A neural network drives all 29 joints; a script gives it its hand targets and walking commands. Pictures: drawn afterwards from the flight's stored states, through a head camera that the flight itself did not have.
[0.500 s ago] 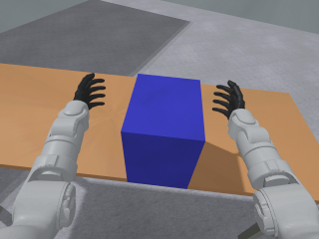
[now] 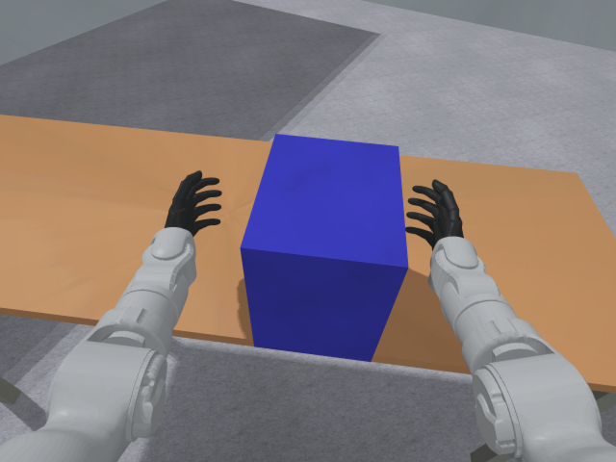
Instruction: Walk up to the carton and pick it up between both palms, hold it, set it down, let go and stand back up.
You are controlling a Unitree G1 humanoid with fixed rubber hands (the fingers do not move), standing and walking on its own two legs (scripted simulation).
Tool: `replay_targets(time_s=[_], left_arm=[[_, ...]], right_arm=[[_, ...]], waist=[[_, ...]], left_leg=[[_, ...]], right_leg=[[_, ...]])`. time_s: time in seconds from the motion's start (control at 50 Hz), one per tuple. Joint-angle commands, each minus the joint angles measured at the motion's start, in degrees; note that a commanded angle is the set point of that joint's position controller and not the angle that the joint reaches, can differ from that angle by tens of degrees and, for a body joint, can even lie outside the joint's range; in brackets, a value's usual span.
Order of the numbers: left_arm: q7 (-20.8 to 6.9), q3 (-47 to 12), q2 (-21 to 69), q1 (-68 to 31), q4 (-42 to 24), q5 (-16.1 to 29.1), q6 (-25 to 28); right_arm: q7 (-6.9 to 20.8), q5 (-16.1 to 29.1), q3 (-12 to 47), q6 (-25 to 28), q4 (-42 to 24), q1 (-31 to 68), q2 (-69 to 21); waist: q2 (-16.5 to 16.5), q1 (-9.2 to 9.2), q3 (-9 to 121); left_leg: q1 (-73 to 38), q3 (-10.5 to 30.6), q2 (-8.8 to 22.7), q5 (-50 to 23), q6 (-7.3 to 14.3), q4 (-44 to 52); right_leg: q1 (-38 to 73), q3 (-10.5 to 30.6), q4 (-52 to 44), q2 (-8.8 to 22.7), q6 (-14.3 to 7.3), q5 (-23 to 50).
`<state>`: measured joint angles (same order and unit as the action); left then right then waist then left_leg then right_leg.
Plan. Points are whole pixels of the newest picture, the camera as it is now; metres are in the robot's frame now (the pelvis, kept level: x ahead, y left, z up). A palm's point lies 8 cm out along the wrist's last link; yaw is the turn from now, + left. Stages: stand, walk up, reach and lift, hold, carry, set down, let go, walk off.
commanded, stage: reach and lift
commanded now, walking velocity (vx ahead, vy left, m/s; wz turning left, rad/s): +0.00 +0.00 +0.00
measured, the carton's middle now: (323, 249) +0.41 +0.01 +0.05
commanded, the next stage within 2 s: none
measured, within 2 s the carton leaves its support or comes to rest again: neither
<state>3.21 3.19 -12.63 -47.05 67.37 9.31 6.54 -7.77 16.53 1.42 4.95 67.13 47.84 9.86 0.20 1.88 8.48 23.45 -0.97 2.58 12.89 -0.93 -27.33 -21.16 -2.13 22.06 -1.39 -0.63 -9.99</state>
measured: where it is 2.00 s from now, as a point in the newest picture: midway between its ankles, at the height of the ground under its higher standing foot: outside the picture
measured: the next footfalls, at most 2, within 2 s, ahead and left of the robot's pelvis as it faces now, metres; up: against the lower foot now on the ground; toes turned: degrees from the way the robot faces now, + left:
none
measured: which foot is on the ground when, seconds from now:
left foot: down 0.00-1.00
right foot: down 0.00-1.00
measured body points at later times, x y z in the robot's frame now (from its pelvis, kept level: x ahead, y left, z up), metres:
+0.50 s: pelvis +0.00 -0.01 +0.00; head +0.03 +0.01 +0.45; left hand +0.43 +0.16 +0.09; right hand +0.44 -0.11 +0.09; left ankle +0.00 +0.12 -0.74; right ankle +0.00 -0.12 -0.74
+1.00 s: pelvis +0.00 +0.01 +0.01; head +0.02 +0.03 +0.45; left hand +0.41 +0.18 +0.10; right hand +0.43 -0.09 +0.10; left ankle +0.00 +0.12 -0.74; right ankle +0.00 -0.12 -0.74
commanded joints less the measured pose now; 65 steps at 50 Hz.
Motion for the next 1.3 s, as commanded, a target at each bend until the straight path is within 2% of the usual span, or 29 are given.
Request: replay_targets(time_s=[0.0,0.16,0.26,0.36,0.48,0.58,0.68,0.82,1.04,1.16,1.28], left_arm=[[0.5,-1.1,-6.0,-27.1,-7.9,2.3,3.1],[0.3,0.3,-4.0,-26.7,-2.5,0.4,6.4],[0.4,3.2,-1.2,-26.7,-3.5,-3.4,7.0],[1.1,8.4,2.4,-26.4,-8.5,-9.9,5.1],[1.8,15.6,6.1,-24.1,-17.3,-19.2,-0.7],[1.2,16.9,10.1,-23.1,-23.1,-22.6,-4.2],[0.7,17.2,12.4,-22.2,-25.5,-24.6,-5.5],[1.5,15.1,14.5,-22.5,-27.3,-24.4,-6.5],[2.9,12.8,16.0,-22.9,-26.8,-23.2,-7.1],[1.8,14.8,17.5,-22.6,-26.7,-25.4,-7.1],[-1.6,18.0,23.8,-21.9,-28.2,-30.8,-7.5]], right_arm=[[0.4,0.4,-0.5,2.0,-8.8,25.8,7.2],[0.6,-0.4,0.0,2.4,-4.6,25.5,3.6],[-0.3,-4.6,-3.3,3.1,-6.0,25.5,0.0],[-1.6,-10.6,-8.2,3.2,-9.2,25.0,-4.2],[-2.7,-17.7,-13.7,3.2,-12.7,23.3,-8.0],[-1.9,-21.0,-15.8,3.4,-15.5,22.3,-11.0],[-0.8,-23.3,-17.5,3.5,-15.9,21.8,-12.5],[-0.1,-25.6,-20.5,3.7,-15.1,22.1,-11.9],[-0.2,-24.8,-20.8,3.2,-13.8,23.1,-10.8],[0.7,-27.1,-21.8,3.3,-14.5,22.4,-13.4],[3.4,-34.6,-25.6,4.0,-16.0,20.7,-21.9]], waist=[[-2.7,-0.32,26.3],[-1.2,0.12,25.7],[-1.0,-0.01,25.1],[-0.4,0.33,25.5],[0.3,1.54,23.6],[0.2,1.79,22.1],[-0.9,2.11,19.5],[-2.1,1.15,18.6],[-2.8,0.84,18.0],[-2.2,1.31,17.7],[-1.5,0.88,14.9]], left_leg=[[-14.4,-1.0,-1.8,-23.9,-3.6,-1.9],[-10.6,-0.7,-2.1,-22.4,-2.4,-2.1],[-9.6,-1.1,-2.4,-21.8,-2.1,-1.1],[-10.1,-2.0,-2.7,-23.8,-1.8,0.1],[-11.2,-3.9,-2.8,-25.9,-1.7,2.3],[-13.3,-5.1,-3.0,-26.3,-1.9,3.5],[-15.2,-5.9,-2.9,-25.6,-2.1,4.2],[-19.4,-6.0,-2.4,-25.6,-2.8,3.7],[-21.2,-5.4,-2.1,-26.5,-3.5,2.9],[-21.6,-5.8,-2.4,-26.6,-3.2,3.4],[-23.1,-6.8,-2.9,-26.0,-2.7,5.2]], right_leg=[[3.6,-0.2,-0.7,-1.2,0.2,8.0],[3.9,0.7,0.3,-0.1,0.6,8.0],[5.7,1.0,-0.2,0.3,0.9,7.8],[11.0,1.2,-0.5,0.1,1.6,11.8],[19.7,1.0,-0.8,-0.6,2.7,18.2],[22.9,0.3,-1.6,-0.8,3.3,19.8],[22.9,-0.7,-2.7,-1.0,3.2,17.2],[18.4,-2.0,-4.4,-1.6,2.6,12.0],[15.3,-2.6,-5.0,-1.9,2.1,10.3],[16.4,-2.8,-5.2,-1.6,2.4,10.4],[18.7,-4.0,-6.2,-1.1,3.3,9.9]])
